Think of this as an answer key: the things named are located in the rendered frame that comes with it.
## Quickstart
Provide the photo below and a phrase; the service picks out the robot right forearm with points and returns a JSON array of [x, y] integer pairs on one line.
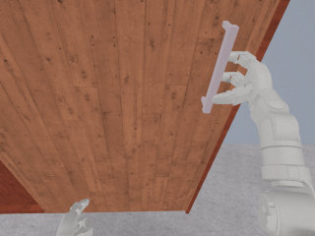
[[280, 143]]

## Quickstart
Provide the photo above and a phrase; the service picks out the left robot hand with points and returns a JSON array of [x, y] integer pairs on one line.
[[71, 224]]

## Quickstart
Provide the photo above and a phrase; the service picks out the handle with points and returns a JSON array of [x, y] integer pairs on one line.
[[230, 35]]

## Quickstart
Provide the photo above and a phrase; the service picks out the right robot hand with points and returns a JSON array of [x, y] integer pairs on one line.
[[257, 77]]

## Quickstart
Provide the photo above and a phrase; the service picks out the right robot upper arm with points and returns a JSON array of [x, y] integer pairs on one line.
[[286, 213]]

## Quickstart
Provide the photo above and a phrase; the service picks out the wardrobe door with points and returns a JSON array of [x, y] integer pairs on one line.
[[101, 99], [12, 192]]

